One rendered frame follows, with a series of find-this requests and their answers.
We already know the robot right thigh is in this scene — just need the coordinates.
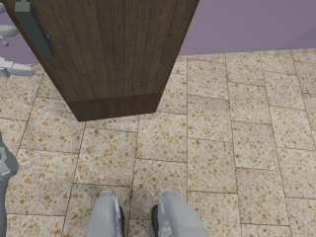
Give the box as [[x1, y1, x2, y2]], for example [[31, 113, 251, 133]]
[[157, 193, 209, 237]]

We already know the robot right shin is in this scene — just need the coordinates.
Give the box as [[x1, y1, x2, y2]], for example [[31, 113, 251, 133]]
[[157, 189, 173, 237]]

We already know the handle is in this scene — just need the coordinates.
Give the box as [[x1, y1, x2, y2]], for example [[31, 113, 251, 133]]
[[15, 0, 54, 59]]

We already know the robot left hand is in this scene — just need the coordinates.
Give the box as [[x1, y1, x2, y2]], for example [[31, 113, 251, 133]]
[[0, 2, 35, 78]]

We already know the robot left upper arm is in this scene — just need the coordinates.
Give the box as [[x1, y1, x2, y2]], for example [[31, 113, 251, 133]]
[[0, 140, 19, 237]]

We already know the cupboard door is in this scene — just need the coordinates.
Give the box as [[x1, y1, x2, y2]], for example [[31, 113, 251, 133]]
[[6, 0, 196, 102]]

